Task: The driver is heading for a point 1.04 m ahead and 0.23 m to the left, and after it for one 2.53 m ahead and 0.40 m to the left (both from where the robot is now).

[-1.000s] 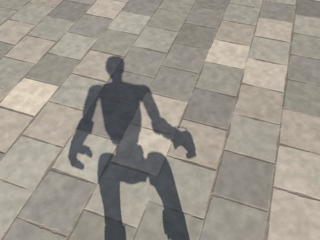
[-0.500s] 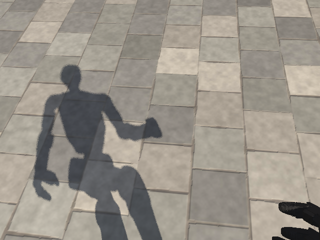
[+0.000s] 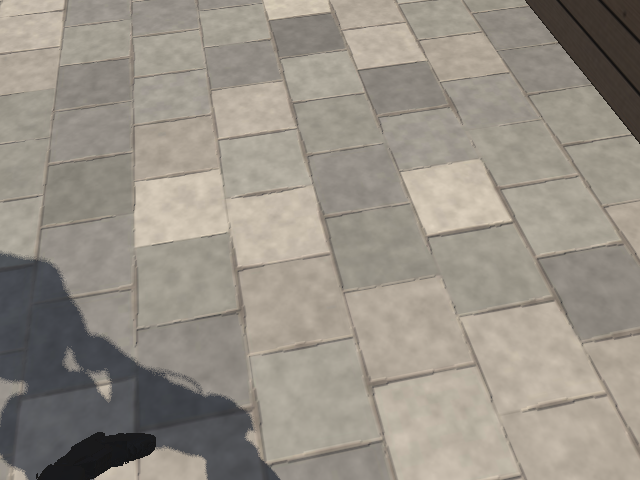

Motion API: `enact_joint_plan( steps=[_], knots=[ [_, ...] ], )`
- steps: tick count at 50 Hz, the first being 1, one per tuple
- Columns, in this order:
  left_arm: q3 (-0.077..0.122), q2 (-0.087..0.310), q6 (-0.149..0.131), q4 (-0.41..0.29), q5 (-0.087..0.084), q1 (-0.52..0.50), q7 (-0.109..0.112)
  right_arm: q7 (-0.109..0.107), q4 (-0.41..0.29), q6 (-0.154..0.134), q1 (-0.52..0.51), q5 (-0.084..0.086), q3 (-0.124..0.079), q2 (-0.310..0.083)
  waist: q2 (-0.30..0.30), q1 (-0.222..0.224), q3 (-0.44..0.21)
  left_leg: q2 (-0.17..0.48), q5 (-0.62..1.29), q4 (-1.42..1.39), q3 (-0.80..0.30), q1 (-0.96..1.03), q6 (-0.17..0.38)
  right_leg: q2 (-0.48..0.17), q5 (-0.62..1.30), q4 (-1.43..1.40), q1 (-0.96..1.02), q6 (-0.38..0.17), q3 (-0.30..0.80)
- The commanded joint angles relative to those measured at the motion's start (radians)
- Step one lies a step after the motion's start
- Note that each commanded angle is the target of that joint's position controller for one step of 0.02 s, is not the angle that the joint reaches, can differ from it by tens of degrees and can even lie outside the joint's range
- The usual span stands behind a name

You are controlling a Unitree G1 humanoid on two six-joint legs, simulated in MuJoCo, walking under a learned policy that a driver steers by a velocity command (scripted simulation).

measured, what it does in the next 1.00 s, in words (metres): walks ahead: left foot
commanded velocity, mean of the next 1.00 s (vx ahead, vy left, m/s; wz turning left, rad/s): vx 0.50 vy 0.00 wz -0.02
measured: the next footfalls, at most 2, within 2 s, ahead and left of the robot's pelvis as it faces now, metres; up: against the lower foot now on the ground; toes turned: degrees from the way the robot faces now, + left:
left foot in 0.52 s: +0.46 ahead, +0.12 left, +0.00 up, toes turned +2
right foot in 1.06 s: +0.77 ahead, -0.11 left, +0.00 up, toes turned +1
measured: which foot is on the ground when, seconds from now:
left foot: down 0.00-0.02, up 0.04-0.50, down 0.52-1.00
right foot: down 0.00-0.54, up 0.56-1.00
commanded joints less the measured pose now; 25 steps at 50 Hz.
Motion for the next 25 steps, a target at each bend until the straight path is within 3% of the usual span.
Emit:
enact_joint_plan(
  steps=[1, 2, 3, 4, 5, 6, 7, 9, 12, 16, 20, 23, 24, 25],
  knots=[
    [0.105, 0.298, 0.002, 0.015, 0.027, 0.388, 0.025, -0.005, -0.102, -0.019, 0.008, -0.029, 0.017, -0.039, -0.157, 0.206, -0.298, 0.030, 0.311, 0.649, 0.022, -0.511, 0.053, -0.264, -0.067, -0.031, 0.783, -0.186, 0.390],
    [0.099, 0.281, 0.003, 0.026, 0.010, 0.422, 0.019, -0.005, -0.102, -0.038, 0.013, -0.021, 0.023, -0.038, -0.272, 0.206, -0.386, -0.056, -0.156, 0.858, -0.092, -0.704, 0.038, -0.357, -0.219, -0.210, 0.861, -0.273, 0.751],
    [0.076, 0.215, -0.001, 0.024, 0.006, 0.369, 0.013, 0.001, -0.112, -0.047, -0.051, 0.006, -0.003, -0.129, -0.169, 0.207, -0.257, 0.008, -0.124, 0.942, -0.139, -0.812, 0.052, -0.330, -0.295, -0.229, 0.778, -0.233, 0.663],
    [0.064, 0.180, -0.003, 0.017, 0.007, 0.311, 0.012, 0.003, -0.130, -0.050, -0.119, 0.013, -0.001, -0.129, -0.123, 0.190, -0.160, 0.053, -0.039, 0.924, -0.116, -0.827, 0.066, -0.290, -0.251, -0.233, 0.660, -0.205, 0.526],
    [0.055, 0.153, -0.005, 0.016, 0.011, 0.253, 0.009, 0.001, -0.132, -0.046, -0.148, -0.002, 0.001, -0.116, -0.067, 0.159, -0.092, 0.085, 0.034, 0.865, -0.104, -0.794, 0.065, -0.247, -0.162, -0.256, 0.536, -0.191, 0.426],
    [0.047, 0.127, -0.010, 0.012, 0.018, 0.210, 0.007, -0.001, -0.128, -0.037, -0.144, -0.015, -0.004, -0.111, -0.070, 0.125, -0.059, 0.113, 0.087, 0.805, -0.114, -0.736, 0.061, -0.214, -0.081, -0.287, 0.442, -0.180, 0.358],
    [0.046, 0.121, -0.014, 0.013, 0.021, 0.187, 0.006, 0.001, -0.121, -0.026, -0.126, -0.015, -0.002, -0.095, -0.082, 0.100, -0.048, 0.122, 0.121, 0.780, -0.114, -0.682, 0.054, -0.197, -0.037, -0.318, 0.383, -0.180, 0.320],
    [0.051, 0.128, -0.029, 0.027, 0.015, 0.182, 0.008, -0.001, -0.114, -0.008, -0.117, -0.019, 0.005, -0.064, -0.067, 0.078, -0.038, 0.120, 0.171, 0.731, -0.105, -0.658, 0.036, -0.186, 0.062, -0.360, 0.338, -0.193, 0.250],
    [0.059, 0.146, -0.036, 0.060, 0.012, 0.212, 0.017, -0.004, -0.142, -0.002, -0.210, -0.030, 0.012, -0.048, -0.026, 0.092, 0.002, 0.120, 0.308, 0.563, -0.104, -0.706, 0.014, -0.172, 0.143, -0.392, 0.349, -0.191, 0.167],
    [0.066, 0.172, -0.026, 0.097, 0.003, 0.265, 0.030, 0.014, -0.173, -0.016, -0.348, -0.021, 0.026, -0.023, -0.027, 0.142, 0.040, 0.077, 0.501, 0.305, -0.068, -0.649, 0.017, -0.140, 0.112, -0.405, 0.358, -0.152, 0.079],
    [0.074, 0.189, -0.010, 0.148, -0.006, 0.333, 0.033, 0.034, -0.211, -0.025, -0.444, -0.013, 0.025, -0.037, -0.031, 0.170, 0.071, 0.054, 0.489, 0.190, -0.071, -0.654, 0.046, -0.190, 0.101, -0.369, 0.464, -0.141, 0.089],
    [0.081, 0.200, 0.005, 0.170, -0.010, 0.334, 0.041, 0.043, -0.217, -0.031, -0.430, -0.016, 0.017, -0.062, -0.048, 0.143, 0.054, 0.034, 0.380, 0.145, -0.060, -0.613, 0.086, -0.220, 0.223, -0.296, 0.554, -0.115, 0.096],
    [0.082, 0.208, 0.011, 0.172, -0.009, 0.321, 0.043, 0.042, -0.207, -0.032, -0.384, -0.018, 0.009, -0.079, -0.062, 0.114, 0.022, 0.009, 0.345, 0.136, -0.036, -0.535, 0.102, -0.211, 0.365, -0.235, 0.567, -0.102, 0.086],
    [0.080, 0.205, 0.017, 0.172, -0.007, 0.306, 0.046, 0.035, -0.176, -0.031, -0.275, -0.021, -0.009, -0.107, -0.060, 0.052, -0.047, -0.027, 0.345, 0.114, 0.000, -0.379, 0.127, -0.173, 0.523, -0.101, 0.554, -0.079, 0.052]
  ],
)
Over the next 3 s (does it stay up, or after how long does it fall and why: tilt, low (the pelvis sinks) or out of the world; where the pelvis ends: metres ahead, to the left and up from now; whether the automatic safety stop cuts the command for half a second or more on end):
stays up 1.19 0.17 0.01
